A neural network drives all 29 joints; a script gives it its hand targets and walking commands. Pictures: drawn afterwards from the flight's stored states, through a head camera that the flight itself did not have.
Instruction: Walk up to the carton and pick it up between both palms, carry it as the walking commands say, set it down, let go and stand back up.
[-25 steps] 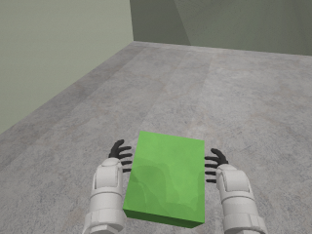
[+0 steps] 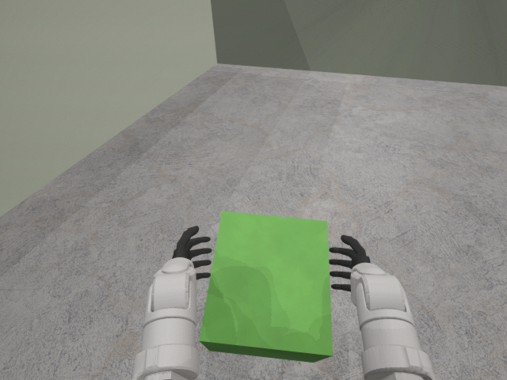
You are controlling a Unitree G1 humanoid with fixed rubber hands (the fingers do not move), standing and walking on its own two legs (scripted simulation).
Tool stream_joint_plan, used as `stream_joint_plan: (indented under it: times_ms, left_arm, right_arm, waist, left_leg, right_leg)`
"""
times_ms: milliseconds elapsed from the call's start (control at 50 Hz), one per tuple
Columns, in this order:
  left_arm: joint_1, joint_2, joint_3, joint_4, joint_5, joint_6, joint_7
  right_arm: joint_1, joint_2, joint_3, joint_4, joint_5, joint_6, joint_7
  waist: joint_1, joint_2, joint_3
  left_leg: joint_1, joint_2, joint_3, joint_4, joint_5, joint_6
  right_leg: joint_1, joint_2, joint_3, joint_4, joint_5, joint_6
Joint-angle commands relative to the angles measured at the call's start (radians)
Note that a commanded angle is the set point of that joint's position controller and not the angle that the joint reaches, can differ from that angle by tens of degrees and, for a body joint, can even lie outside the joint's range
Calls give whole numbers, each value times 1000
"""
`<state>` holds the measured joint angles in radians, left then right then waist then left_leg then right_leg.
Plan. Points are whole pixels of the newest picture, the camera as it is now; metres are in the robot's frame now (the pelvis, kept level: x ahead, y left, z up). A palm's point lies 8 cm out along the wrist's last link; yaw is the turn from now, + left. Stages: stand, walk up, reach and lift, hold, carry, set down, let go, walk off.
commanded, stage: reach and lift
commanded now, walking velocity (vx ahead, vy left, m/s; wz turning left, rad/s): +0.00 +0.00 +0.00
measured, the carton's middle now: (267, 286) +0.33 +0.01 -0.05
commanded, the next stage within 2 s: hold in 0.32 s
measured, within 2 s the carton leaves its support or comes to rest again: neither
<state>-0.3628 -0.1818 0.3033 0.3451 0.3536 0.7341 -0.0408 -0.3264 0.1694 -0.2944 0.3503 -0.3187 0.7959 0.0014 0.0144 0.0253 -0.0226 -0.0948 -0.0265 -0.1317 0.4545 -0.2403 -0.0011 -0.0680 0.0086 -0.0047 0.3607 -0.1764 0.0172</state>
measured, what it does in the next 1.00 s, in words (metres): stands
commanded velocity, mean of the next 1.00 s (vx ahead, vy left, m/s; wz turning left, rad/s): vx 0.00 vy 0.00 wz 0.00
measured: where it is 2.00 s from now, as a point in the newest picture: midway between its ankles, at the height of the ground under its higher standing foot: outside the picture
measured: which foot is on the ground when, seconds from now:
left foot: down 0.00-1.00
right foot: down 0.00-1.00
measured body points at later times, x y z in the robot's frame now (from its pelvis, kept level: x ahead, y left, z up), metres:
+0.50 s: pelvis +0.00 +0.00 +0.00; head -0.05 -0.01 +0.45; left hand +0.30 +0.14 +0.05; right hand +0.28 -0.15 +0.03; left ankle +0.01 +0.12 -0.74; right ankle +0.02 -0.13 -0.74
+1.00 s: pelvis -0.02 -0.02 +0.00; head -0.08 -0.03 +0.45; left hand +0.28 +0.14 +0.04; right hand +0.29 -0.16 +0.05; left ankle +0.01 +0.12 -0.74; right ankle +0.02 -0.13 -0.74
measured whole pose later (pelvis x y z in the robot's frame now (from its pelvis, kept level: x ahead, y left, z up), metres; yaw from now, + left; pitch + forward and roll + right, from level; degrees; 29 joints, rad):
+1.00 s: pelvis -0.02 -0.02 +0.00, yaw +0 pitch -8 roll +0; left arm -0.30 -0.15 0.26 0.34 0.33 0.73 -0.02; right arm -0.37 0.18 -0.31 0.35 -0.29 0.70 -0.01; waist 0.01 0.01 0.02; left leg -0.07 -0.02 -0.13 0.39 -0.18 -0.02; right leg -0.09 0.01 0.00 0.39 -0.16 -0.01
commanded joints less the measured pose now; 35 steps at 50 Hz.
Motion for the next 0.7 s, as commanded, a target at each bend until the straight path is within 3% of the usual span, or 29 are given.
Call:
stream_joint_plan:
  times_ms: [0,20,60,100,140,180,200,240,260,280,300,320,340,360,380,400,420,440,460,480,500,520,540,560,580,600,620,640,680]
  left_arm:
    - [-366,-939,-485,5,-275,-23,-253]
    - [-345,-947,-491,37,-266,-14,-253]
    - [-303,-948,-526,-16,-306,-17,-252]
    - [-286,-968,-566,-52,-305,-6,-252]
    - [-245,-978,-633,-134,-340,2,-246]
    - [-222,-968,-634,-164,-346,8,-234]
    - [-187,-952,-595,-124,-324,30,-235]
    - [-174,-947,-652,-191,-343,28,-230]
    - [-184,-948,-648,-197,-327,39,-227]
    - [-164,-941,-634,-178,-333,38,-226]
    - [-131,-976,-646,-165,-326,47,-221]
    - [-138,-955,-636,-186,-329,35,-226]
    - [-104,-974,-642,-154,-336,33,-227]
    - [-123,-978,-654,-183,-339,28,-225]
    - [-110,-983,-635,-177,-337,25,-227]
    - [-116,-966,-612,-146,-322,26,-228]
    - [-102,-937,-569,-105,-312,23,-230]
    - [-150,-947,-568,-92,-295,28,-235]
    - [-174,-942,-560,-112,-296,22,-229]
    - [-201,-901,-548,-117,-294,6,-228]
    - [-243,-897,-537,-92,-293,15,-231]
    - [-265,-885,-515,-64,-270,8,-230]
    - [-290,-903,-524,-46,-288,-3,-238]
    - [-356,-883,-503,-45,-287,-12,-243]
    - [-337,-842,-403,75,-244,-2,-240]
    - [-395,-830,-401,84,-243,-13,-240]
    - [-519,-831,-429,49,-255,-29,-240]
    - [-490,-847,-425,78,-247,-40,-236]
    - [-524,-850,-408,89,-267,-59,-236]
  right_arm:
    - [-618,916,548,-140,306,-85,295]
    - [-597,908,559,-138,306,-83,289]
    - [-564,927,617,-183,332,-83,283]
    - [-564,905,655,-269,362,-89,282]
    - [-409,915,675,-263,355,-80,270]
    - [-353,932,682,-265,364,-66,270]
    - [-337,897,638,-239,345,-50,264]
    - [-281,897,654,-274,343,-54,253]
    - [-287,862,607,-271,328,-56,256]
    - [-308,847,635,-291,330,-53,256]
    - [-283,853,619,-289,325,-56,253]
    - [-350,861,651,-338,350,-71,259]
    - [-330,854,654,-360,339,-73,247]
    - [-329,857,674,-384,353,-71,250]
    - [-415,852,691,-453,356,-81,243]
    - [-404,841,676,-430,353,-76,240]
    - [-449,851,688,-393,352,-66,246]
    - [-433,859,652,-350,340,-63,247]
    - [-423,855,628,-330,332,-59,252]
    - [-516,840,661,-370,337,-73,247]
    - [-492,855,620,-304,325,-58,248]
    - [-496,805,579,-281,300,-70,247]
    - [-574,854,619,-294,324,-80,255]
    - [-600,846,575,-251,308,-79,259]
    - [-670,825,537,-195,307,-73,253]
    - [-724,807,507,-181,287,-79,250]
    - [-704,772,443,-107,270,-90,260]
    - [-686,764,429,-71,266,-97,270]
    - [-779,827,487,-110,297,-111,264]
  waist:
    - [43,-59,-226]
    - [32,2,-173]
    - [35,-57,-226]
    - [41,36,-318]
    - [12,13,-343]
    - [36,6,-384]
    - [6,5,-252]
    - [-4,2,-311]
    - [-21,75,-293]
    - [-6,20,-253]
    - [-20,41,-289]
    - [0,29,-334]
    - [-14,-16,-342]
    - [-9,12,-301]
    - [-1,-56,-345]
    - [11,-5,-287]
    - [30,-102,-255]
    - [20,-25,-222]
    - [5,-10,-213]
    - [27,-81,-198]
    - [14,-60,-158]
    - [4,22,-97]
    - [21,-83,-102]
    - [12,-51,-75]
    - [50,-35,-15]
    - [45,-34,-14]
    - [8,80,-48]
    - [-3,79,-19]
    - [43,-24,-29]
  left_leg:
    - [56,-45,52,-153,175,0]
    - [33,-58,61,-161,176,-5]
    - [66,-49,51,-150,258,-4]
    - [102,-62,52,-139,386,-13]
    - [165,-53,34,-128,583,-32]
    - [189,-40,29,-127,667,-39]
    - [142,-42,28,-151,589,-36]
    - [197,-47,23,-143,660,-40]
    - [199,-43,19,-150,671,-55]
    - [174,-34,13,-154,673,-48]
    - [210,-45,17,-144,688,-54]
    - [173,-47,19,-145,647,-47]
    - [218,-49,12,-130,663,-44]
    - [178,-48,8,-139,673,-37]
    - [185,-58,15,-131,602,-27]
    - [147,-65,31,-146,545,-20]
    - [123,-59,30,-141,432,-4]
    - [108,-73,45,-156,359,-3]
    - [73,-66,38,-159,296,-2]
    - [42,-64,34,-158,209,6]
    - [11,-68,42,-172,58,13]
    - [-6,-68,43,-184,31,7]
    - [0,-59,37,-173,-24,22]
    - [-2,-66,45,-173,-92,19]
    - [-87,-52,54,-184,-220,34]
    - [-110,-65,71,-179,-264,36]
    - [-108,-41,40,-205,-342,18]
    - [-142,-6,5,-238,-385,30]
    - [-149,-32,38,-190,-319,40]
  right_leg:
    - [82,88,53,-42,79,-14]
    - [74,80,47,-57,84,-10]
    - [111,87,48,-43,169,0]
    - [150,85,56,-34,295,-4]
    - [157,91,66,-36,383,1]
    - [192,97,80,-38,435,5]
    - [156,100,64,-57,346,5]
    - [151,102,72,-58,397,4]
    - [140,100,72,-59,363,-12]
    - [140,102,74,-70,341,-6]
    - [141,102,81,-69,365,-15]
    - [198,102,75,-55,365,-3]
    - [155,99,76,-62,384,-3]
    - [140,103,79,-55,371,-5]
    - [183,105,74,-54,361,2]
    - [179,100,73,-54,322,-3]
    - [157,94,70,-55,276,8]
    - [130,88,76,-66,231,-6]
    - [129,92,72,-56,174,-17]
    - [117,94,63,-53,113,-7]
    - [101,89,64,-54,-8,-17]
    - [61,77,63,-61,-32,-30]
    - [35,84,66,-57,-98,-19]
    - [-7,78,54,-60,-172,-26]
    - [16,83,32,-37,-258,-23]
    - [21,83,28,-42,-290,-23]
    - [57,94,10,-2,-266,-30]
    - [54,103,-3,24,-245,-27]
    - [31,86,13,4,-267,-19]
